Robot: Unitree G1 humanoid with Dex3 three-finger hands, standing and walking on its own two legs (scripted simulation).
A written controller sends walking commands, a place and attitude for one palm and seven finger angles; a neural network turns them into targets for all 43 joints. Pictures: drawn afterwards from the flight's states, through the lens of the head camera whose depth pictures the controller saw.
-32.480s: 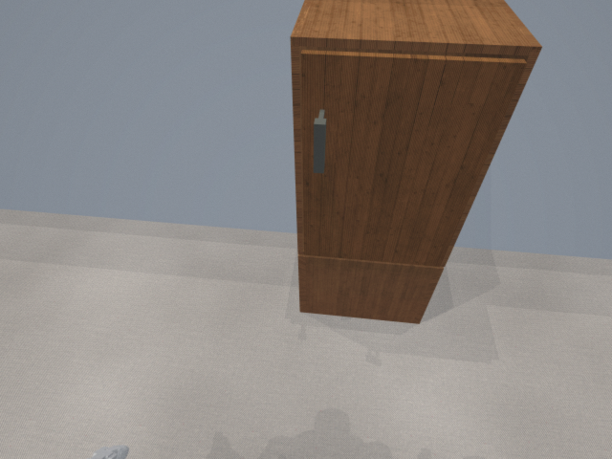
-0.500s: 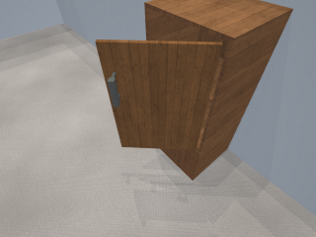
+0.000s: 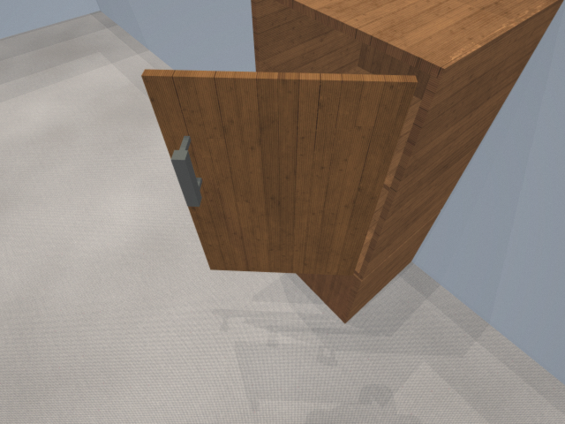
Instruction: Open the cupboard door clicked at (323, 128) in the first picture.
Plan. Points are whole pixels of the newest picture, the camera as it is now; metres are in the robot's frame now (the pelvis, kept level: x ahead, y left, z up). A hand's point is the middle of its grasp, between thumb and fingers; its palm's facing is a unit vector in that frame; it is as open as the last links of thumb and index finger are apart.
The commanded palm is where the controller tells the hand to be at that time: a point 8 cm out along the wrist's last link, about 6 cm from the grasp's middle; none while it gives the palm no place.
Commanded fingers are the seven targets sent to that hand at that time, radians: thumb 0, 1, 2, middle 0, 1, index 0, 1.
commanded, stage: come to a stop and stand still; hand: left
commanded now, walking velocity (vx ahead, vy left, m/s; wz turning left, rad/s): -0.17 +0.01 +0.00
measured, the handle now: (190, 171) +0.51 +0.20 +0.03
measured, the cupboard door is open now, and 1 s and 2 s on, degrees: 47 47 47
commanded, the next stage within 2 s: look again from close up in 1.26 s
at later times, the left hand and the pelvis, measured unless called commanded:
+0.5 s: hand out of the picture +0.00 +0.19 -0.16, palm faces +0.02 -0.97 -0.26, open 7.3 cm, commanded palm none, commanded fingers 0.00 0.90 0.90 -0.20 -0.30 -0.20 -0.30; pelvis -0.04 +0.00 +0.00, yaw -1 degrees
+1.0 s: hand out of the picture +0.01 +0.16 -0.16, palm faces -0.01 -0.96 -0.27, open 7.4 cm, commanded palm none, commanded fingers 0.00 0.90 0.90 -0.20 -0.30 -0.20 -0.30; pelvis -0.04 -0.03 +0.00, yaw +0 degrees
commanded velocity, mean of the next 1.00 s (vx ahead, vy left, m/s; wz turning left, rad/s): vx -0.01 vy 0.01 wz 0.00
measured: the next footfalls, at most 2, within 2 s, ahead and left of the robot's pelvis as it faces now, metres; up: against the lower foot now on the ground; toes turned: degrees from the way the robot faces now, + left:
none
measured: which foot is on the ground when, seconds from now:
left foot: down 0.00-1.00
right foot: down 0.00-1.00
